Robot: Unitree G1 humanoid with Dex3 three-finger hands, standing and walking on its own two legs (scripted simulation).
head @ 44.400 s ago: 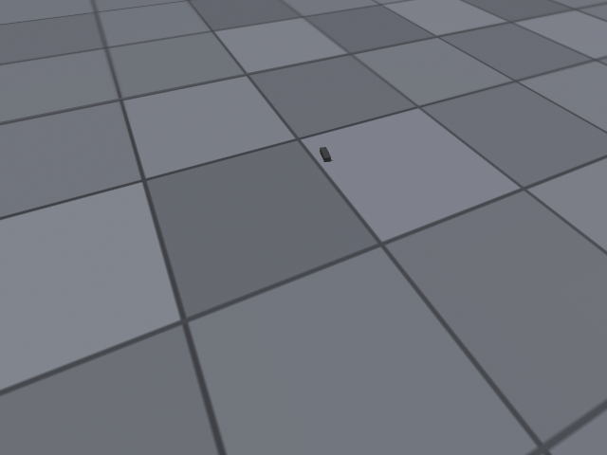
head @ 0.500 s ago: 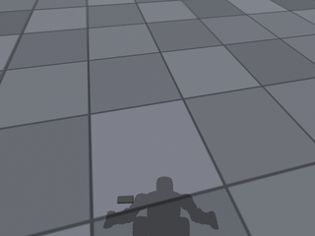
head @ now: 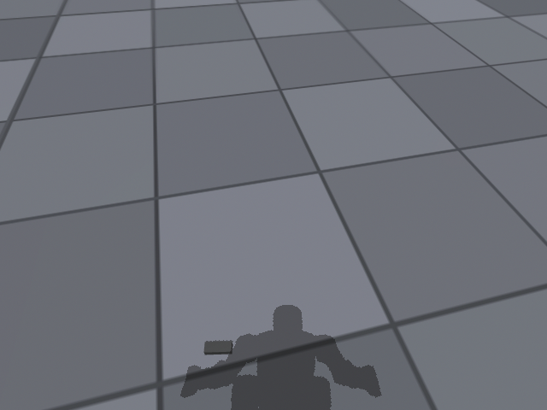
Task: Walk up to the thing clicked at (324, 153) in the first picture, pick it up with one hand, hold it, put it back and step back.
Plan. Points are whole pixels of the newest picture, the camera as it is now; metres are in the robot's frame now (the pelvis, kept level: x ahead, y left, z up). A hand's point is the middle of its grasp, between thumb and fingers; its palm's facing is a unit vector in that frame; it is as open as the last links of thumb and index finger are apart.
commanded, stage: stand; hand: left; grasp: from above
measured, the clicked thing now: (218, 348) +0.45 +0.20 -0.77
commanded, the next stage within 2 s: rise first in 0.42 s
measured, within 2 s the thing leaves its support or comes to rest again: neither
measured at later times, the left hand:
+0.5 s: hand out of the picture +0.08 +0.25 -0.16, palm faces -0.03 -0.94 -0.34, open 7.3 cm
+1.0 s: hand out of the picture +0.14 +0.25 -0.20, palm faces -0.08 -0.91 -0.40, open 12.6 cm
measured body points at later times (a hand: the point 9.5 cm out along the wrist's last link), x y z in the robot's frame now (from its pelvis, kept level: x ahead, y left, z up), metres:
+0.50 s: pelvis +0.01 +0.00 +0.00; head +0.02 +0.00 +0.45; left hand +0.08 +0.30 -0.13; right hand +0.08 -0.30 -0.13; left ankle +0.00 +0.12 -0.75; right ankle -0.01 -0.13 -0.75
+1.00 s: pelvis -0.01 +0.00 -0.05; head +0.07 +0.00 +0.40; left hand +0.14 +0.30 -0.17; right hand +0.11 -0.26 -0.16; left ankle +0.00 +0.12 -0.75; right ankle -0.01 -0.13 -0.75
